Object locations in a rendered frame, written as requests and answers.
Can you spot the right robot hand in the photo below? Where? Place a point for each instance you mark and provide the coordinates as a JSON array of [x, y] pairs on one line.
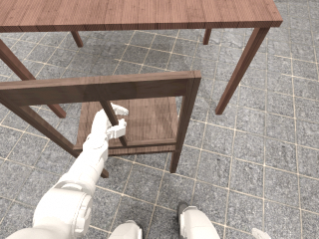
[[258, 234]]

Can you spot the left robot shin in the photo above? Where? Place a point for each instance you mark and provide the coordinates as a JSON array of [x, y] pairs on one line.
[[131, 221]]

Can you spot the chair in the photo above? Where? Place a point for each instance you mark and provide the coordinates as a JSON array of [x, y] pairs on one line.
[[152, 122]]

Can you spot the left robot hand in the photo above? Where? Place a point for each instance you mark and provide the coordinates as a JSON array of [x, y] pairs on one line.
[[102, 124]]

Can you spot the left robot upper arm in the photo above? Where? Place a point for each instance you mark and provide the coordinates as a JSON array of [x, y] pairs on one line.
[[62, 214]]

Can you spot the robot left forearm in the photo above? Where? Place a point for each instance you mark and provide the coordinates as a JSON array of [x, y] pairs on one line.
[[86, 170]]

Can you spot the table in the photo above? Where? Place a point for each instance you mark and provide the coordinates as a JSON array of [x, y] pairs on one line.
[[27, 16]]

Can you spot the right robot foot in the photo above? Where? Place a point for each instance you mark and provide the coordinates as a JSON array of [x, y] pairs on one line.
[[179, 211]]

